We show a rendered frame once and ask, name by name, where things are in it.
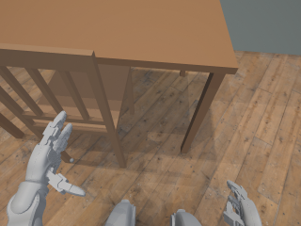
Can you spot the robot left thigh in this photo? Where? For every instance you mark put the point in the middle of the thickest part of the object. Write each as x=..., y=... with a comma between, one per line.
x=123, y=214

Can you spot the robot thigh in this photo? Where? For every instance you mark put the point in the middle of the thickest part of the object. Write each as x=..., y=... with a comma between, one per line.
x=183, y=219
x=123, y=214

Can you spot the robot right thigh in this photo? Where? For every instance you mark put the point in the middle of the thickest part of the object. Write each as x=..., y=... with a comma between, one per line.
x=183, y=219

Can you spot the left robot forearm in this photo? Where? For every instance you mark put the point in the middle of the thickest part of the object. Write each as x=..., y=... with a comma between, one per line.
x=26, y=207

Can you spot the table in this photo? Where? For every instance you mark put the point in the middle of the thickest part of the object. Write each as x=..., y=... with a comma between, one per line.
x=179, y=35

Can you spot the right robot hand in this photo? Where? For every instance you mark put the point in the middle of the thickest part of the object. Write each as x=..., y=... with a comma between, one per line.
x=246, y=210

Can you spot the left robot hand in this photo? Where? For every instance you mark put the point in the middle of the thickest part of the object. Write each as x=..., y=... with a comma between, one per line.
x=47, y=152

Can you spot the chair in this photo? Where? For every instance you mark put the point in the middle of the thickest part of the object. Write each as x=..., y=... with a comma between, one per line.
x=91, y=94

